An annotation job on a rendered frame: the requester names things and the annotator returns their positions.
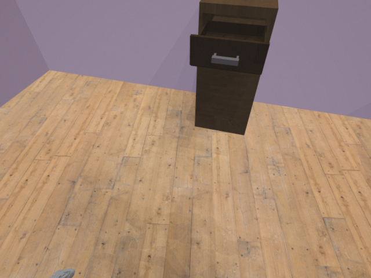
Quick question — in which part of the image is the drawer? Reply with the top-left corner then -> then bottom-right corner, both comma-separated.
190,20 -> 270,75

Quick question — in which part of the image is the handle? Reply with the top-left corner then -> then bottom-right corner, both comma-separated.
211,53 -> 239,66

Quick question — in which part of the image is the cabinet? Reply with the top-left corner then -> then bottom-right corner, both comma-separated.
195,0 -> 278,135

